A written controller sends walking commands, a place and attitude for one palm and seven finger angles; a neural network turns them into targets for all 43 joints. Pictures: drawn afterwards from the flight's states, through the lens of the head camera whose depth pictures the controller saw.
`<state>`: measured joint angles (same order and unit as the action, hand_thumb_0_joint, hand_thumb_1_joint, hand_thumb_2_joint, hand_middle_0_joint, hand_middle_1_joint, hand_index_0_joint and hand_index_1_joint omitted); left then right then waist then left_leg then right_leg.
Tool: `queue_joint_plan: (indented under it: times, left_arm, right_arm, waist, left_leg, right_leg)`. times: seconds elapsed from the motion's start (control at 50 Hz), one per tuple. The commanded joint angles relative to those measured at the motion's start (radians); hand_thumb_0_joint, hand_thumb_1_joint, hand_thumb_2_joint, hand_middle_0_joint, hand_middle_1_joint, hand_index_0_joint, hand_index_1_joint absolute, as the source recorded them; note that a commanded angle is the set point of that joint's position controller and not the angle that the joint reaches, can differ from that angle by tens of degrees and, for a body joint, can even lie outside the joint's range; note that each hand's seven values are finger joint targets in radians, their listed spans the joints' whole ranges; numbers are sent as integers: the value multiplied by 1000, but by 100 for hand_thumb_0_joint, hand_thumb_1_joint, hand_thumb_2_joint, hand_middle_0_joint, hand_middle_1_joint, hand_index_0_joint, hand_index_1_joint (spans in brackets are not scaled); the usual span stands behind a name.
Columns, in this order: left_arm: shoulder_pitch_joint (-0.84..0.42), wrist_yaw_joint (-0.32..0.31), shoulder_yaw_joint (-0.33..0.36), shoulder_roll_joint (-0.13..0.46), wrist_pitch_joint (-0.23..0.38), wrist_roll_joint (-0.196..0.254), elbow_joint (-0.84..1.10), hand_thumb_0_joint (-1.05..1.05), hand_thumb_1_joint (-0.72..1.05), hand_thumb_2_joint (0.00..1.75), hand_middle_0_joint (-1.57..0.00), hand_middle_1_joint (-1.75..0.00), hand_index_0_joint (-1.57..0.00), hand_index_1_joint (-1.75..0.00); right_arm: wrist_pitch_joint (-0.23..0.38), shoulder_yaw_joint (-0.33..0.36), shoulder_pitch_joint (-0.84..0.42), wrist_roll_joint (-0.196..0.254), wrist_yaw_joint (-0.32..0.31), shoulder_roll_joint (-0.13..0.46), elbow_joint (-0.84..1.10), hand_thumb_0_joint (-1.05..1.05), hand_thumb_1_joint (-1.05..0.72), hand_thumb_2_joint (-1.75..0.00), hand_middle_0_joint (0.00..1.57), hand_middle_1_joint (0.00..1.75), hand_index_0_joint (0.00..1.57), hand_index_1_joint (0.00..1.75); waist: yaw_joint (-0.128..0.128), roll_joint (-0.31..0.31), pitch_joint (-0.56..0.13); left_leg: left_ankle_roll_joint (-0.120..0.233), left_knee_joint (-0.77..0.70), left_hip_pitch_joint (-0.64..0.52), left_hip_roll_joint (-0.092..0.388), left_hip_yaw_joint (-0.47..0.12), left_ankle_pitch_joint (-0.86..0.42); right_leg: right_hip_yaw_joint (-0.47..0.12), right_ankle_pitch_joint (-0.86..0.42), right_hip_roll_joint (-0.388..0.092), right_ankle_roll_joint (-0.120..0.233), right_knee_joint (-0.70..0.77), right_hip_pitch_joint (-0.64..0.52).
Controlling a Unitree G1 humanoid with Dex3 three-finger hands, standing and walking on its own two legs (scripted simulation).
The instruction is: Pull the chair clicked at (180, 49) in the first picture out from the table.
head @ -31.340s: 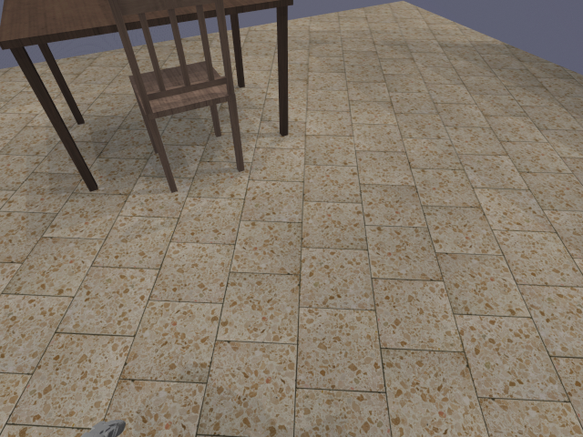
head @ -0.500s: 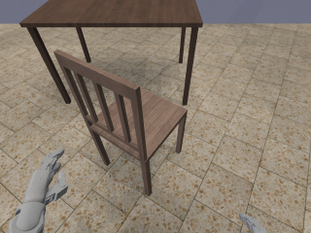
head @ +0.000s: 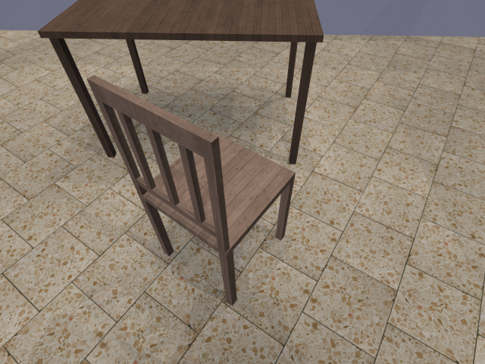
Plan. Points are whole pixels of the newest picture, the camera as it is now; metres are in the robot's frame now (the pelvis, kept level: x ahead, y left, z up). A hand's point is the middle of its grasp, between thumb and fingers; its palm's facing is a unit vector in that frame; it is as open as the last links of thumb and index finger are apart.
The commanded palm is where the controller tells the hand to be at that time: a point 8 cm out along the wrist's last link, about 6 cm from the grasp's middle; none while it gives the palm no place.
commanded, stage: let the arm hang, fingers relaxed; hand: left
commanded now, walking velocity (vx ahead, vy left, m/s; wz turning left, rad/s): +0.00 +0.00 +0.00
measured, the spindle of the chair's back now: (164, 168) +0.59 +0.26 -0.09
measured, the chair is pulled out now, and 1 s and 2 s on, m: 0.56 0.56 0.56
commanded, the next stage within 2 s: look to check the result in 0.48 s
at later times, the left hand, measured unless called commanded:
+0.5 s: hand out of the picture +0.00 +0.13 -0.18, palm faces +0.03 -0.99 -0.15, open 7.3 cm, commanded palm none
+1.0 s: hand out of the picture -0.01 +0.14 -0.17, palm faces +0.04 -0.99 -0.16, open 7.4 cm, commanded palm none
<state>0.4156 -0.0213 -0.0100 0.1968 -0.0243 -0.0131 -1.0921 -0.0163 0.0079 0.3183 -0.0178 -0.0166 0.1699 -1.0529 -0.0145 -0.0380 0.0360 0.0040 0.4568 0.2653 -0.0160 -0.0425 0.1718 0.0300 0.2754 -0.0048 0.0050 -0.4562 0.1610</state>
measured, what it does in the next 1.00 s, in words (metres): stands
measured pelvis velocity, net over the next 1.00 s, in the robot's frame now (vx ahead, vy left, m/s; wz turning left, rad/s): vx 0.01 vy -0.01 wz -0.01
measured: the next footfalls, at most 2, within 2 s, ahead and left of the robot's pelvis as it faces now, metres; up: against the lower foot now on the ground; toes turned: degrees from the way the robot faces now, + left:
none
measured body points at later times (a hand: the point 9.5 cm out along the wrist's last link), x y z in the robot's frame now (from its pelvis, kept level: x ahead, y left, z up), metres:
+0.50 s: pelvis +0.01 -0.02 +0.00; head +0.02 -0.02 +0.45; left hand +0.00 +0.18 -0.16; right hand -0.02 -0.23 -0.16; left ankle +0.05 +0.12 -0.74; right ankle -0.02 -0.12 -0.74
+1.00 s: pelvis +0.01 -0.01 +0.00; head +0.03 -0.02 +0.45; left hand -0.01 +0.19 -0.16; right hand -0.01 -0.22 -0.16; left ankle +0.05 +0.12 -0.74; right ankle -0.02 -0.12 -0.74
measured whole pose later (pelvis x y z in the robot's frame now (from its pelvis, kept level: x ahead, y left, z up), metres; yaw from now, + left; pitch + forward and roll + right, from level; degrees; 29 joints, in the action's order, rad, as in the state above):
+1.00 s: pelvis +0.01 -0.01 +0.00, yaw +0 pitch -2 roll +0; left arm 0.34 -0.03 0.00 0.11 0.00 -0.01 -1.09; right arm 0.00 0.01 0.32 -0.02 -0.04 0.12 -1.11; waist 0.00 -0.01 0.05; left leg -0.02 0.46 0.24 0.01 -0.05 0.20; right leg 0.03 0.29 0.02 0.03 -0.45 0.13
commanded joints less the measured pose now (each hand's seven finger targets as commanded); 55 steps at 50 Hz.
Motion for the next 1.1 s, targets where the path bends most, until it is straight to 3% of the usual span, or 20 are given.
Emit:
queue_joint_plan:
  times: [0.0,0.04,0.18,0.26,0.32,0.42,0.56,0.62,0.76,0.92,1.02,1.08]
  left_arm:
    - [29,-12,11,68,29,2,28,0,90,90,-20,-30,-20,-30]
    - [34,-15,11,61,29,4,21,0,90,90,-20,-30,-20,-30]
    - [39,-20,16,40,32,4,15,0,90,90,-20,-30,-20,-30]
    - [27,-22,20,23,33,4,16,0,90,90,-20,-30,-20,-30]
    - [21,-22,25,23,36,6,19,0,90,90,-20,-30,-20,-30]
    - [16,-21,28,14,36,7,20,0,90,90,-20,-30,-20,-30]
    - [8,-22,28,8,33,7,23,0,90,90,-20,-30,-20,-30]
    - [6,-21,29,12,32,6,23,0,90,90,-20,-30,-20,-30]
    - [9,-21,27,9,32,6,24,0,90,90,-20,-30,-20,-30]
    - [18,-19,28,11,31,6,22,0,90,90,-20,-30,-20,-30]
    - [22,-20,27,7,33,6,20,0,90,90,-20,-30,-20,-30]
    - [21,-20,28,7,32,6,21,0,90,90,-20,-30,-20,-30]
  right_arm:
    - [19,18,79,5,-9,95,10,0,-90,-90,20,30,20,30]
    - [18,16,85,6,-10,81,-3,0,-90,-90,20,30,20,30]
    - [26,11,96,3,-14,46,-33,0,-90,-90,20,30,20,30]
    - [26,12,102,2,-16,31,-39,0,-90,-90,20,30,20,30]
    - [31,11,112,1,-20,21,-45,0,-90,-90,20,30,20,30]
    - [32,13,116,2,-25,20,-44,0,-90,-90,20,30,20,30]
    - [29,16,110,3,-27,24,-41,0,-90,-90,20,30,20,30]
    - [27,17,111,4,-26,27,-41,0,-90,-90,20,30,20,30]
    - [24,19,101,3,-25,27,-38,0,-90,-90,20,30,20,30]
    - [29,17,97,4,-26,33,-40,0,-90,-90,20,30,20,30]
    - [32,17,96,6,-28,33,-39,0,-90,-90,20,30,20,30]
    - [31,17,95,5,-27,32,-42,0,-90,-90,20,30,20,30]
  waist:
    - [20,100,61]
    - [18,88,85]
    - [11,40,77]
    - [13,52,101]
    - [12,22,63]
    - [14,27,46]
    - [16,22,69]
    - [18,55,76]
    - [19,42,84]
    - [16,8,68]
    - [15,37,52]
    - [15,15,73]
  left_leg:
    - [44,-85,-44,83,-84,62]
    - [42,-75,-39,77,-70,44]
    - [40,-70,-33,79,-64,-24]
    - [35,-59,-23,76,-55,-40]
    - [33,-49,-36,78,-51,-84]
    - [33,-36,-52,82,-48,-123]
    - [32,-40,-55,87,-52,-102]
    - [31,-46,-50,86,-53,-81]
    - [32,-53,-52,84,-58,-44]
    - [36,-69,-56,91,-71,-54]
    - [39,-63,-77,93,-68,-94]
    - [38,-74,-64,92,-70,-72]
  right_leg:
    - [-101,35,-82,56,132,124]
    - [-99,43,-83,57,137,137]
    - [-97,-33,-79,57,110,102]
    - [-101,-45,-82,59,118,103]
    - [-100,-98,-85,61,110,66]
    - [-98,-167,-87,62,108,43]
    - [-92,-133,-82,62,117,58]
    - [-95,-104,-81,60,126,60]
    - [-99,-48,-78,62,136,78]
    - [-94,-67,-72,57,121,63]
    - [-91,-108,-76,55,117,53]
    - [-92,-83,-72,55,118,62]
